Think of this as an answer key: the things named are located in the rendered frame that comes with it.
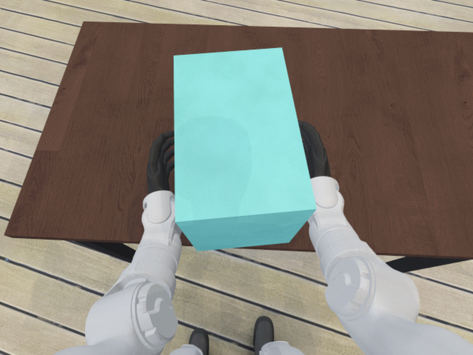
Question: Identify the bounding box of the carton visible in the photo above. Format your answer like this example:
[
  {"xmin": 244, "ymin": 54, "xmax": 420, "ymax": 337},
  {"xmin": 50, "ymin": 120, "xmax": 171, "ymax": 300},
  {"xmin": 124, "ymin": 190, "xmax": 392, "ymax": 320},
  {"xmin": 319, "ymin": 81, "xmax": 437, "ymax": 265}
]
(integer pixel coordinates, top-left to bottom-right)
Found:
[{"xmin": 174, "ymin": 47, "xmax": 317, "ymax": 251}]

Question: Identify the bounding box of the robot foot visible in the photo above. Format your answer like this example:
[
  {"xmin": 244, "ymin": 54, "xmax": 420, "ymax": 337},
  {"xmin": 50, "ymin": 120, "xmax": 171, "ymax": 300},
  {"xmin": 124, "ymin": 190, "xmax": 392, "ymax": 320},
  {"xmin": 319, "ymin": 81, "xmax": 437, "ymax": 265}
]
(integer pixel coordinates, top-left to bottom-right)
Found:
[
  {"xmin": 253, "ymin": 316, "xmax": 274, "ymax": 355},
  {"xmin": 189, "ymin": 328, "xmax": 209, "ymax": 355}
]

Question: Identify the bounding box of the robot left forearm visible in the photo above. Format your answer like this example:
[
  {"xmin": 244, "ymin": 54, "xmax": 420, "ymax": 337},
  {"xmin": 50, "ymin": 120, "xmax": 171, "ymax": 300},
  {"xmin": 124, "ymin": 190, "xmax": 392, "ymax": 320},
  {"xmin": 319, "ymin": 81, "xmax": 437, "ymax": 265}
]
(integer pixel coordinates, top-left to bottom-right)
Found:
[{"xmin": 85, "ymin": 190, "xmax": 182, "ymax": 337}]

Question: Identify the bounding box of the robot right forearm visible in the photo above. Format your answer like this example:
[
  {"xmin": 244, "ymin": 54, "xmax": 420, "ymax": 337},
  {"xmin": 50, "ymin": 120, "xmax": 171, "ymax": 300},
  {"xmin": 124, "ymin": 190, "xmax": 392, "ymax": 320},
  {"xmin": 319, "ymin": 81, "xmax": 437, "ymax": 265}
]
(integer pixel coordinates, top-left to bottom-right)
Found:
[{"xmin": 307, "ymin": 176, "xmax": 391, "ymax": 284}]

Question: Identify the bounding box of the table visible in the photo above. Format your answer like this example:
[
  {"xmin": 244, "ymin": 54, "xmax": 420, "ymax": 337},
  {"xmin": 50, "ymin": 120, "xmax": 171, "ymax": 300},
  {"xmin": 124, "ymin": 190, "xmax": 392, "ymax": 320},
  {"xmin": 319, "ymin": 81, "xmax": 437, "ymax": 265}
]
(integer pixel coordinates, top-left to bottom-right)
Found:
[{"xmin": 4, "ymin": 21, "xmax": 473, "ymax": 273}]

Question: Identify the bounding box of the left robot hand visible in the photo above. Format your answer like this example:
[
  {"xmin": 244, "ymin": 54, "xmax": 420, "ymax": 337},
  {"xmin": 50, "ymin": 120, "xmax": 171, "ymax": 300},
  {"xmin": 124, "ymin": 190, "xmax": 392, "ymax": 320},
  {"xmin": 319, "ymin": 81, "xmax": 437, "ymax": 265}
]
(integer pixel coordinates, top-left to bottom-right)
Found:
[{"xmin": 147, "ymin": 131, "xmax": 174, "ymax": 194}]

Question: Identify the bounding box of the robot right upper arm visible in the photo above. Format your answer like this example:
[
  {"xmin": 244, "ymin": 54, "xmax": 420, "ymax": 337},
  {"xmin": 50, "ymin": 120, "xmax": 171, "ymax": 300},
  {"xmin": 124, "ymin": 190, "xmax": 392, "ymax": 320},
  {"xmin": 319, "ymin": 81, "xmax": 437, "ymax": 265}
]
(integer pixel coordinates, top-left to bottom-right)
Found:
[{"xmin": 324, "ymin": 256, "xmax": 473, "ymax": 355}]

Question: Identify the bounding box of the robot left foot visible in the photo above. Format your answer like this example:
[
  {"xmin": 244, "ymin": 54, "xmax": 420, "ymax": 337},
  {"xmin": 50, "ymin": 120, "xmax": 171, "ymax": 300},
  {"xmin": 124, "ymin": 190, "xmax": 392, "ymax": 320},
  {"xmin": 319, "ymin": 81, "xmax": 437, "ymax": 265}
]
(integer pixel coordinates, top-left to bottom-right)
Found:
[{"xmin": 189, "ymin": 328, "xmax": 209, "ymax": 355}]

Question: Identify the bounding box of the robot left upper arm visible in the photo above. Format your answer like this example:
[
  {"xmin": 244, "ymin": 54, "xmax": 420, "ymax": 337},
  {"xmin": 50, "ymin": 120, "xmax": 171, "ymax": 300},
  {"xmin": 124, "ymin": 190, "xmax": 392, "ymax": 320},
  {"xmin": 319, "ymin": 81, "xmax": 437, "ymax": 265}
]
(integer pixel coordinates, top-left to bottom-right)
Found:
[{"xmin": 53, "ymin": 281, "xmax": 178, "ymax": 355}]

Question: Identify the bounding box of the right robot hand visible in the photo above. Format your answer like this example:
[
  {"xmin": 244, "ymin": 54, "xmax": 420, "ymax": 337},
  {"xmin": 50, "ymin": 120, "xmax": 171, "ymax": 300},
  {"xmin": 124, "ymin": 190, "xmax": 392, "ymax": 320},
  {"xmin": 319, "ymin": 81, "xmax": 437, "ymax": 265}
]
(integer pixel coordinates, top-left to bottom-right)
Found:
[{"xmin": 298, "ymin": 120, "xmax": 331, "ymax": 179}]

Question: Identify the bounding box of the robot right foot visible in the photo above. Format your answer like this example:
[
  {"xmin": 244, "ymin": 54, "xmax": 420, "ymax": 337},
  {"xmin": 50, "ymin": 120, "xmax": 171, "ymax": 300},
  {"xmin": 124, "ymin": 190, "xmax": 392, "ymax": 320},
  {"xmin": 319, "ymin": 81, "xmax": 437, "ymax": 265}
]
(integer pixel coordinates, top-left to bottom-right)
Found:
[{"xmin": 253, "ymin": 316, "xmax": 274, "ymax": 355}]

